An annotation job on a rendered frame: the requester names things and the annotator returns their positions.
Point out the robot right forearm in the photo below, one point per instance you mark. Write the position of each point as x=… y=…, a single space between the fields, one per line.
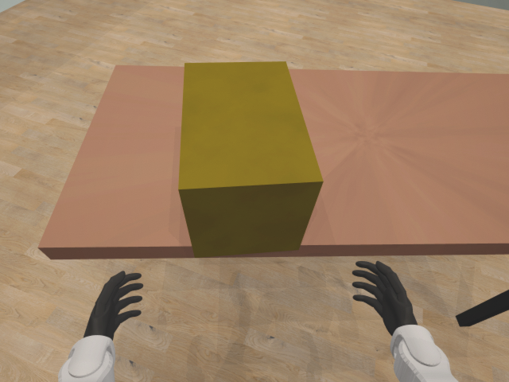
x=417 y=358

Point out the robot left hand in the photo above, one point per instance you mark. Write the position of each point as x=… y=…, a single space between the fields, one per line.
x=105 y=317

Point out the table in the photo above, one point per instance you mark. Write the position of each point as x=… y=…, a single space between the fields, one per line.
x=413 y=163

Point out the carton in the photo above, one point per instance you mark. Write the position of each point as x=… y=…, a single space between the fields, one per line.
x=249 y=177

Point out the robot left forearm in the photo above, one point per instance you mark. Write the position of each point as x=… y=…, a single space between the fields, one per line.
x=91 y=359

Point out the robot right hand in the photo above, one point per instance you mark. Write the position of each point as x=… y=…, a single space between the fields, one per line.
x=392 y=303

